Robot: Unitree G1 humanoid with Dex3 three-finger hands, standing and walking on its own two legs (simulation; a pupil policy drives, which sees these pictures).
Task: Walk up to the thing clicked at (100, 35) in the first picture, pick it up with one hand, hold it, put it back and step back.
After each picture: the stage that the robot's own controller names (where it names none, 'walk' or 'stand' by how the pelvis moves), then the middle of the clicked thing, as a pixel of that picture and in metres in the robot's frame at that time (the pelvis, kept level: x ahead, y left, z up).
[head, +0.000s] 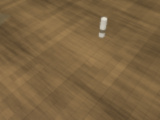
stand; (102, 27) +1.59 -0.28 -0.66
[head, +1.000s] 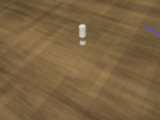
walk; (82, 35) +1.48 +0.06 -0.63
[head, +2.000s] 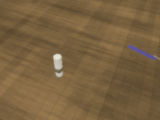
walk; (58, 66) +0.95 +0.23 -0.63
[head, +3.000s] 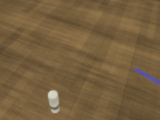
walk; (54, 102) +0.57 +0.17 -0.64
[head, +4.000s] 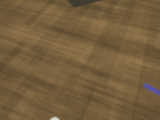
stand; out of the picture +0.40 +0.18 -0.65
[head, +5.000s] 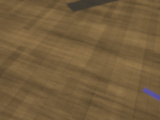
stand; out of the picture +0.38 +0.18 -0.66
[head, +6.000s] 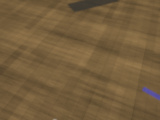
stand; out of the picture +0.41 +0.18 -0.66
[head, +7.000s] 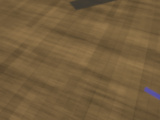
stand; out of the picture +0.39 +0.17 -0.66
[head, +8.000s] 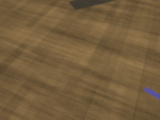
stand; out of the picture +0.39 +0.17 -0.66
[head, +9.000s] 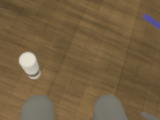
go down; (31, 67) +0.45 +0.21 -0.37
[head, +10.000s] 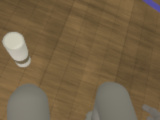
go down; (19, 52) +0.47 +0.24 -0.27
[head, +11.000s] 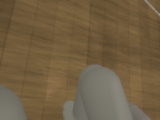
close in; out of the picture +0.44 +0.29 -0.17
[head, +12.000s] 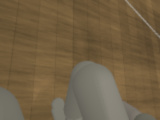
close; out of the picture +0.44 +0.31 -0.16
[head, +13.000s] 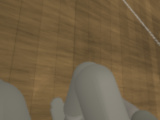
lift; out of the picture +0.40 +0.27 -0.16
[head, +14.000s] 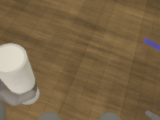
lift; (21, 80) +0.33 +0.18 +0.04
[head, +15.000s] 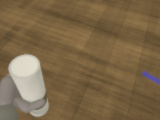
hold; (33, 90) +0.31 +0.16 +0.04
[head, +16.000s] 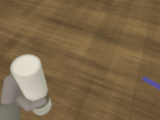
hold; (35, 89) +0.31 +0.15 +0.05
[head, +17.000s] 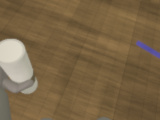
crouch; (20, 71) +0.38 +0.18 -0.02
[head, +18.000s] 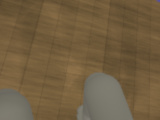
lower; out of the picture +0.49 +0.27 -0.04
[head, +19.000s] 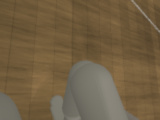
lower; out of the picture +0.44 +0.32 -0.16
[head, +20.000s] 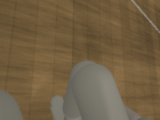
lower; out of the picture +0.43 +0.32 -0.16
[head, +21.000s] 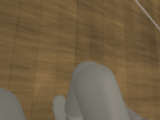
lower; out of the picture +0.42 +0.31 -0.16
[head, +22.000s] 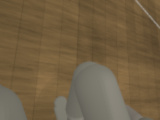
lower; out of the picture +0.41 +0.30 -0.16
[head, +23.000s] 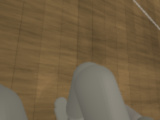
open; out of the picture +0.42 +0.29 -0.16
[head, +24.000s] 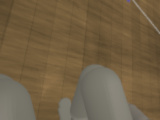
stand; out of the picture +0.42 +0.28 -0.17
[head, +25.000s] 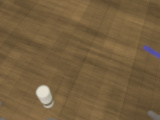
stand; (45, 97) +0.42 +0.19 -0.49
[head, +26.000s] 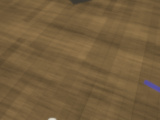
stand; out of the picture +0.39 +0.18 -0.60
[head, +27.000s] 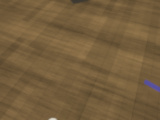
stand; out of the picture +0.39 +0.17 -0.60
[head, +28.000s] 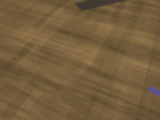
stand; out of the picture +0.40 +0.16 -0.65
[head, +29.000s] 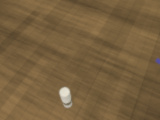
walk; (66, 98) +0.49 +0.14 -0.63
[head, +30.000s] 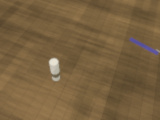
walk; (55, 70) +0.75 +0.18 -0.64
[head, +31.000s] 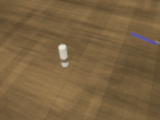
stand; (63, 56) +1.05 +0.22 -0.64
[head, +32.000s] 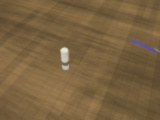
stand; (65, 59) +1.05 +0.17 -0.65
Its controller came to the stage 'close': yes
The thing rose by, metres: 0.69
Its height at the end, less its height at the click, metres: +0.00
